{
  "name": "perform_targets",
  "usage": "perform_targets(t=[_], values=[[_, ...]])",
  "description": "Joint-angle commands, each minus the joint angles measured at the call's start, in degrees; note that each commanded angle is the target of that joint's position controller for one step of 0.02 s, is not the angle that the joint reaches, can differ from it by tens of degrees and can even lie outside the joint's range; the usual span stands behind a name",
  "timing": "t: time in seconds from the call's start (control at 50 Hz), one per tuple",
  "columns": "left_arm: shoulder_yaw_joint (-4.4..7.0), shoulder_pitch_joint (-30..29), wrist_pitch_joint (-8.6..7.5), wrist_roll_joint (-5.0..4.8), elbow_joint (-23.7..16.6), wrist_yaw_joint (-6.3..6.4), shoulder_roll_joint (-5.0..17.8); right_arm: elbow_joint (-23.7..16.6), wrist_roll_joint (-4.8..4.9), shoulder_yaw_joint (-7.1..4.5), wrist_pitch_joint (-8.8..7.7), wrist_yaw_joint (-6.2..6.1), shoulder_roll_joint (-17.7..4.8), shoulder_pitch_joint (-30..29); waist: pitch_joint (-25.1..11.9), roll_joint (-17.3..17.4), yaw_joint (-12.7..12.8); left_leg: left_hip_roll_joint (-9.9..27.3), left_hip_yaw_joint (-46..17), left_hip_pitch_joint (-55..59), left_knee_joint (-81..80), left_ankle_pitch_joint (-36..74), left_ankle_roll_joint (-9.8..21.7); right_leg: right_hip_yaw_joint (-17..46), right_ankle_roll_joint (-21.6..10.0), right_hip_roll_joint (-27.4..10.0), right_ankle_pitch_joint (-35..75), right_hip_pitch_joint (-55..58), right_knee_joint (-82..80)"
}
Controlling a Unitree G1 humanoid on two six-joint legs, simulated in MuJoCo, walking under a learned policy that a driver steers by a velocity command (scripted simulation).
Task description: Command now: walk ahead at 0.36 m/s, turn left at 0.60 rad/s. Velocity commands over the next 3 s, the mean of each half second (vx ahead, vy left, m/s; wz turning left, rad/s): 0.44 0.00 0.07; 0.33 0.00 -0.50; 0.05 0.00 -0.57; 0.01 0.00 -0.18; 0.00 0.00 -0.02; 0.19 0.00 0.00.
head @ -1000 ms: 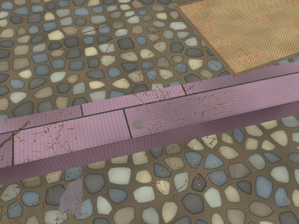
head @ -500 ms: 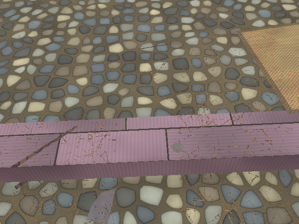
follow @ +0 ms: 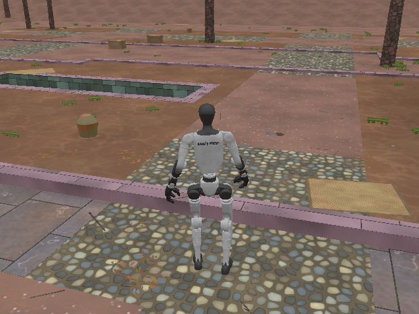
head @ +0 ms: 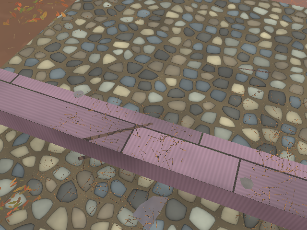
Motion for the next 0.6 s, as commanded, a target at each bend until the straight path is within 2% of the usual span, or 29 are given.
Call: perform_targets(t=[0.02,0.04,0.06,0.08,0.1,0.12,0.16,0.2,0.26,0.32,0.36,0.4,0.42,0.44,0.46,0.48,0.5,0.52,0.54,0.56,0.58,0.6], values=[[-1.04,-9.95,-0.72,0.86,-9.51,-0.89,-1.03,1.85,0.03,-4.02,-2.17,-1.87,-16.03,20.61,-5.16,22.40,-11.28,20.76,-39.47,29.03,-19.40,-22.61,9.85,0.45,-1.34,4.76,-16.19,-37.01,30.33],[-0.18,-12.09,-0.79,2.30,-9.72,-1.04,3.37,1.76,0.99,-3.64,-2.20,-2.56,-14.78,18.73,0.01,13.22,-11.25,22.73,-43.55,22.92,-22.06,-21.33,13.75,10.53,-1.64,4.01,-13.88,-42.21,34.54],[0.33,-11.53,-1.27,1.02,-8.83,-1.84,5.15,1.58,1.12,-2.40,-2.19,-3.06,-10.96,15.13,4.43,9.50,-8.34,19.57,-35.54,19.32,-21.06,-15.98,12.54,12.23,-2.19,0.82,-6.16,-41.37,34.13],[0.30,-9.05,-1.98,0.01,-7.04,-2.54,5.28,1.35,1.01,-1.39,-2.67,-3.40,-8.03,12.28,5.63,8.03,-5.75,15.45,-28.77,16.53,-21.01,-5.79,10.31,12.15,-2.03,-0.23,0.13,-37.85,31.64],[0.29,-6.96,-2.13,0.32,-5.45,-2.73,5.17,1.02,0.93,-0.96,-3.30,-3.77,-7.11,10.29,5.00,7.70,-4.06,12.45,-23.84,16.05,-20.89,4.15,8.62,11.67,-1.56,-0.64,3.83,-34.86,29.77],[0.17,-4.96,-1.75,1.20,-3.93,-2.81,5.13,1.00,0.97,-0.56,-3.99,-3.97,-6.37,9.46,3.57,7.82,-3.10,10.63,-20.06,15.68,-20.42,14.30,7.74,10.89,-0.91,-0.51,6.17,-32.22,29.72],[-0.07,-4.23,-1.04,1.50,-3.25,-2.89,4.08,2.38,1.61,-0.44,-5.20,-3.68,-6.68,11.36,0.92,6.56,-2.47,9.63,-15.99,15.99,-18.64,29.69,7.70,9.67,-0.03,0.54,8.31,-30.45,30.67],[-0.45,-6.59,-0.70,0.94,-3.69,-2.99,3.06,3.85,1.83,-0.46,-5.80,-3.67,-6.95,13.37,1.16,6.28,-2.98,9.50,-12.87,16.37,-19.01,34.89,7.46,8.71,0.22,0.50,10.22,-32.26,30.10],[-1.07,-12.99,-0.62,0.38,-5.26,-3.19,1.98,5.78,1.27,0.14,-6.09,-3.87,-5.74,15.86,4.01,6.17,-5.00,8.99,-9.42,16.57,-20.78,36.84,6.32,7.79,-0.34,1.04,13.46,-34.89,24.46],[-2.17,-18.04,-1.02,-0.12,-6.47,-3.52,-0.08,7.74,0.63,0.67,-6.66,-4.28,-4.98,17.23,5.90,5.74,-6.24,9.43,-5.67,16.30,-22.29,40.42,4.97,6.74,-2.09,3.06,16.77,-31.86,14.83],[-2.60,-19.35,-1.15,-0.25,-7.10,-3.33,-0.62,9.10,0.54,0.94,-7.06,-4.89,-5.08,17.61,6.36,5.32,-5.88,10.75,-3.64,17.07,-22.43,47.02,4.06,5.88,-4.13,4.90,17.26,-27.90,9.20],[-2.36,-16.22,-1.28,-0.07,-6.04,-2.59,0.37,9.53,0.44,1.04,-7.53,-5.67,-5.98,16.19,3.46,6.10,-3.68,11.28,-1.43,18.97,-16.78,65.90,2.61,4.09,-6.44,8.36,15.73,-20.83,6.57],[-2.05,-12.48,-1.41,0.02,-4.76,-2.23,1.27,9.63,0.27,0.95,-7.46,-6.12,-6.65,15.65,0.73,6.98,-1.85,11.58,-0.69,20.52,-11.15,74.16,1.97,3.56,-7.44,10.11,13.63,-17.10,6.38],[-1.60,-5.62,-1.69,0.03,-2.39,-1.81,2.32,9.50,-0.18,0.72,-7.01,-6.39,-7.54,14.65,-2.96,7.47,1.02,11.60,-0.21,21.45,-1.85,78.28,1.47,3.98,-8.53,11.59,11.48,-11.67,5.27],[-1.02,2.64,-2.11,0.28,0.30,-1.44,3.18,9.27,-0.07,0.54,-6.59,-6.46,-8.35,13.51,-6.94,7.15,4.79,11.08,0.75,18.64,9.89,74.41,1.13,5.17,-9.87,11.85,13.00,-2.66,1.12],[0.19,10.25,-2.10,1.07,2.20,-0.68,6.35,7.97,0.17,0.96,-6.83,-6.29,-7.78,12.57,-11.29,3.54,8.04,8.80,2.39,8.61,25.47,57.37,0.80,14.28,-12.68,5.03,9.33,9.61,-0.97],[2.32,10.78,-1.67,1.60,2.22,-0.04,13.73,5.86,1.17,2.09,-7.37,-5.10,-1.68,17.28,-14.60,-12.66,3.16,-4.08,2.11,-16.24,50.98,5.62,-2.58,44.75,-23.98,-11.32,10.94,24.89,-3.04],[1.93,6.19,-1.48,-1.44,2.20,-0.84,10.78,5.69,-0.25,1.52,-7.95,-4.88,-5.41,13.32,-15.68,-4.90,2.59,-4.15,-8.54,-22.10,55.63,-3.89,-1.04,54.68,-24.74,-11.63,7.78,22.98,-10.67],[1.67,0.27,-1.23,-1.74,0.66,-0.98,9.27,4.26,0.14,1.61,-8.64,-4.40,-5.96,11.03,-7.39,-2.66,0.15,-0.14,-9.77,-23.97,52.69,0.96,-0.61,46.73,-23.39,-10.97,5.60,14.37,-12.65],[0.87,-1.89,-1.11,-1.35,0.32,-1.14,5.58,4.04,0.08,1.76,-9.05,-4.23,-6.11,9.54,-3.10,2.63,-0.93,2.12,-8.64,-22.85,48.67,3.27,-0.65,42.06,-21.63,-9.15,8.31,7.66,-14.61],[0.40,-2.67,-1.34,-1.24,0.41,-0.87,3.93,3.80,-0.26,1.83,-8.56,-4.27,-5.33,8.51,0.36,4.44,-2.38,3.40,-8.21,-20.90,45.18,3.43,-1.23,37.73,-19.99,-6.86,14.83,1.84,-15.43],[-0.09,-3.12,-1.58,-1.26,0.93,-0.51,2.57,3.28,-1.00,2.11,-7.48,-4.25,-4.49,8.67,0.80,4.52,-3.98,4.13,-7.97,-17.51,42.11,3.63,-2.42,33.75,-18.68,-4.41,20.58,-2.47,-16.25]])
Next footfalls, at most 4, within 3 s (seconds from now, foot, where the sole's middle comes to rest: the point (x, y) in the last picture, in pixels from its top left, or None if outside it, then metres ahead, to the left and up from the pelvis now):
0.48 right None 0.40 -0.02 -0.77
0.92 left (136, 205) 0.59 0.11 -0.77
1.36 right None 0.44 -0.10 -0.77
1.80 left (143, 223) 0.52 0.08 -0.77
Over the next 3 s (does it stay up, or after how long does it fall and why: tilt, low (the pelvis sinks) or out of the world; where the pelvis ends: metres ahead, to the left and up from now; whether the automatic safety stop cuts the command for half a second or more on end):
stays up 0.50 -0.06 -0.01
